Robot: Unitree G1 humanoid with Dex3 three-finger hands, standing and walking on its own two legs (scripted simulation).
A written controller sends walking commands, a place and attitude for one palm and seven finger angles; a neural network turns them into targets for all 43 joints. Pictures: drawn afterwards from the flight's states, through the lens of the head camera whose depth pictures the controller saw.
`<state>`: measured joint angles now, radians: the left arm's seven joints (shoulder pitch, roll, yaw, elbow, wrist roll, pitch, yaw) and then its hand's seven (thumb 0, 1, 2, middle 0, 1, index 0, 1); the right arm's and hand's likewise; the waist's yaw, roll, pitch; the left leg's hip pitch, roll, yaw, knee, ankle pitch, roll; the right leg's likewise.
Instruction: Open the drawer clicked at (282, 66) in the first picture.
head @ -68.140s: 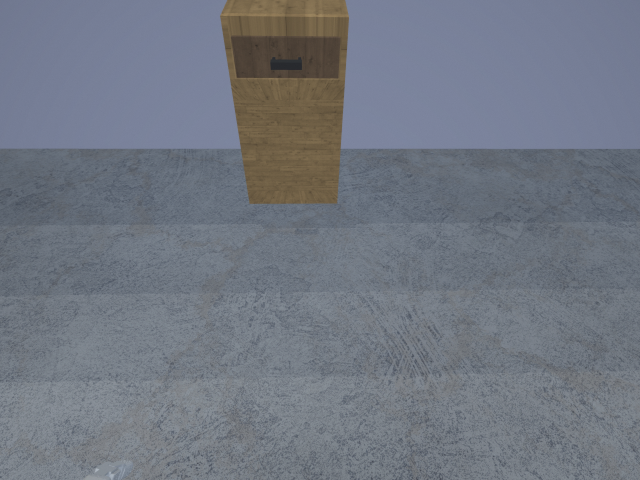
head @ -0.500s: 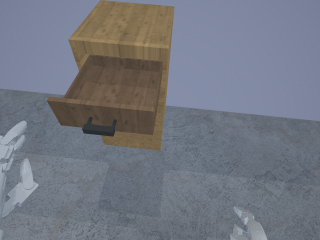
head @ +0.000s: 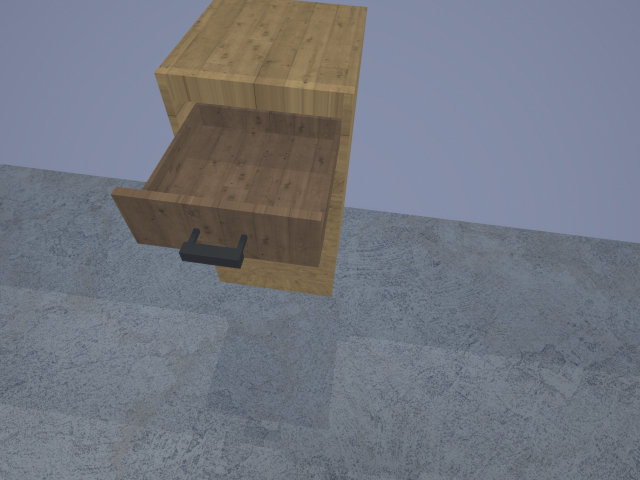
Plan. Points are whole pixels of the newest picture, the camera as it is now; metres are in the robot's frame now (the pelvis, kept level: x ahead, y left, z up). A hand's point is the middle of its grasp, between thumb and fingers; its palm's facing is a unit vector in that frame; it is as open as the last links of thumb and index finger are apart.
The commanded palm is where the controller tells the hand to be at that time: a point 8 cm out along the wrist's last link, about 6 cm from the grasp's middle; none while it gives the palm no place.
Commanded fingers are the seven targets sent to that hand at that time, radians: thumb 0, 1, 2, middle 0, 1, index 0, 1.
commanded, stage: let the arm hang, fingers relaxed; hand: left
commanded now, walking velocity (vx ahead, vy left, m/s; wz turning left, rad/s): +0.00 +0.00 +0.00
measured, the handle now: (215, 245) +0.50 +0.22 -0.09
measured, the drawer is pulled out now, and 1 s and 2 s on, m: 0.30 0.30 0.30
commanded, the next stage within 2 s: look to check the result in 0.58 s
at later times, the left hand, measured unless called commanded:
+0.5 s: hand out of the picture -0.01 +0.16 -0.18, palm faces +0.02 -0.99 -0.15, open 7.4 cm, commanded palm none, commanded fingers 0.00 0.90 0.90 -0.20 -0.30 -0.20 -0.30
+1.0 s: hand out of the picture -0.01 +0.16 -0.18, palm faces +0.03 -0.98 -0.17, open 7.4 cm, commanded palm none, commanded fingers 0.00 0.90 0.90 -0.20 -0.30 -0.20 -0.30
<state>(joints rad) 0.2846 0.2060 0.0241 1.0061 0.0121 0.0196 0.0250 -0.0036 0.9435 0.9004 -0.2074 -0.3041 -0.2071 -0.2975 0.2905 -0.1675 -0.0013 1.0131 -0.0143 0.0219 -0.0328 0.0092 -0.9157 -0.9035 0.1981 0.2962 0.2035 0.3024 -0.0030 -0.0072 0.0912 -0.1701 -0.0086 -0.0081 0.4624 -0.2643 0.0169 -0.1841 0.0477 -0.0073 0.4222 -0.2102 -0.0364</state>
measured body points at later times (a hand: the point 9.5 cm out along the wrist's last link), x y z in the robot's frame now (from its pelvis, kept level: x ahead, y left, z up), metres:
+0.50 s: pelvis +0.00 +0.01 +0.00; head +0.01 +0.01 +0.45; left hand -0.01 +0.21 -0.16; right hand -0.04 -0.19 -0.16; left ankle -0.01 +0.11 -0.74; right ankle +0.01 -0.10 -0.74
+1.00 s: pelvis +0.01 +0.00 +0.00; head +0.03 +0.00 +0.45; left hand -0.01 +0.21 -0.16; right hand -0.02 -0.19 -0.16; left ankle -0.01 +0.11 -0.74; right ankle +0.01 -0.10 -0.74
